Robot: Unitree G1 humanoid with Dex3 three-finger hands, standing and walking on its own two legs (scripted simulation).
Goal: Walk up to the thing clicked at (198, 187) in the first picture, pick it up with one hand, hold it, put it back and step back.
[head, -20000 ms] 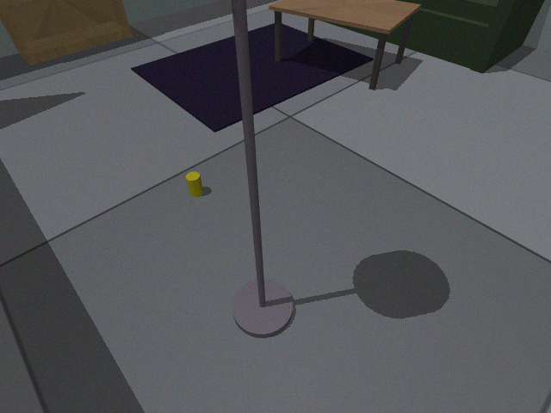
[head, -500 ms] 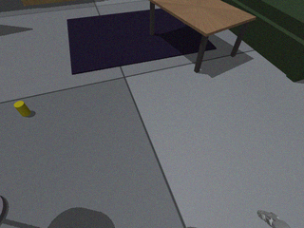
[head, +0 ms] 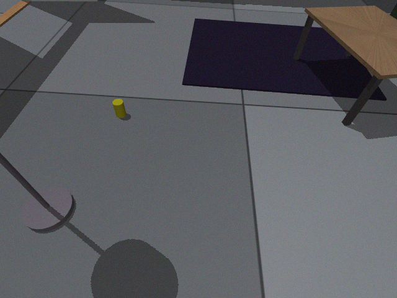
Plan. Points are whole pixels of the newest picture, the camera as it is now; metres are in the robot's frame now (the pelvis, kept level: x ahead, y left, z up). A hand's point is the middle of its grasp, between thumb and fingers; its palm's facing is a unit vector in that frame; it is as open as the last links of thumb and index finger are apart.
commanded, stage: walk up
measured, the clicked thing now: (119, 108) +1.40 +0.54 -0.68
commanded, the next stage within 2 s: stand in 1.14 s
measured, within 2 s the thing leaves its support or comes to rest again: neither
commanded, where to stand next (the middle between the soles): +0.07 -0.03 m, yaw +15 degrees
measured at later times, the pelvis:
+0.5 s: pelvis +0.00 -0.04 +0.00, yaw +14 degrees
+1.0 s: pelvis +0.01 -0.04 +0.03, yaw +18 degrees
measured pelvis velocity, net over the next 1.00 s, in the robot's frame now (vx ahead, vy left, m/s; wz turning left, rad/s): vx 0.01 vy -0.04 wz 0.32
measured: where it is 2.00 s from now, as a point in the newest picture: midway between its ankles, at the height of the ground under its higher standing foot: outside the picture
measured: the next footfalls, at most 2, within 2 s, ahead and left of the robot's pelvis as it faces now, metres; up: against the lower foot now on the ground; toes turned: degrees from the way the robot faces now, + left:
right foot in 0.26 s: +0.09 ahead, -0.17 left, +0.00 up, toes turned +11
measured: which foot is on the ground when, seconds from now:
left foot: down 0.00-1.00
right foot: up 0.00-0.24, down 0.26-1.00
